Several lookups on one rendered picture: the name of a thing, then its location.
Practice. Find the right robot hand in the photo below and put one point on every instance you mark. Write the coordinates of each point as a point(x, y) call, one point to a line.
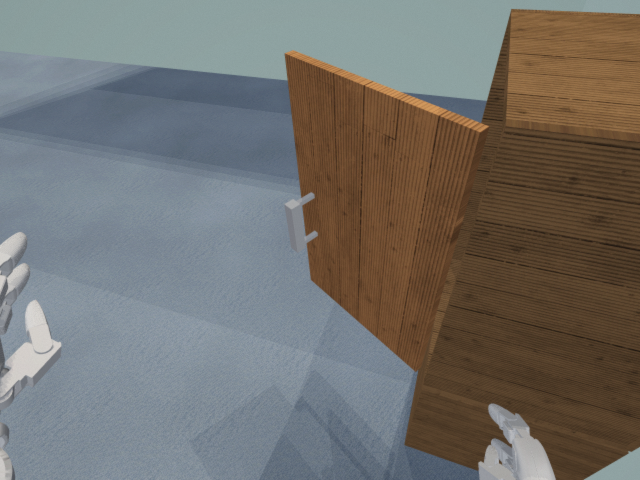
point(526, 460)

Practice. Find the handle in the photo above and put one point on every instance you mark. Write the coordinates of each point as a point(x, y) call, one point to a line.
point(295, 224)

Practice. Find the cupboard door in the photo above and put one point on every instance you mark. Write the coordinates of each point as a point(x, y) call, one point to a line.
point(392, 176)

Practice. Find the left robot hand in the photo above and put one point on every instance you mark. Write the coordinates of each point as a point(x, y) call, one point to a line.
point(32, 360)

